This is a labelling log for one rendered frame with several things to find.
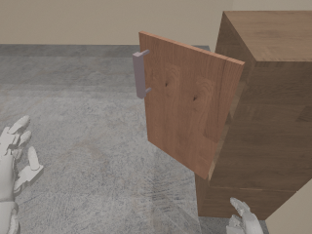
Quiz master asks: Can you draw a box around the cupboard door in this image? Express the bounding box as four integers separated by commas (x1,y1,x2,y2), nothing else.
138,30,245,179

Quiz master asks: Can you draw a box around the handle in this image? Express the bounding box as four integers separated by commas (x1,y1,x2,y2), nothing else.
132,49,152,99

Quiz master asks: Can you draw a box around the left robot hand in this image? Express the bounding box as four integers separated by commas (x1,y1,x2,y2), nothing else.
0,115,44,202

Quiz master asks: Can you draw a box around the right robot hand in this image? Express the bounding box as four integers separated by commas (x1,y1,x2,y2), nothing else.
226,197,263,234

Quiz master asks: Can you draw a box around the left robot forearm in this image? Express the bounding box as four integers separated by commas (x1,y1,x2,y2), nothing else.
0,200,20,234

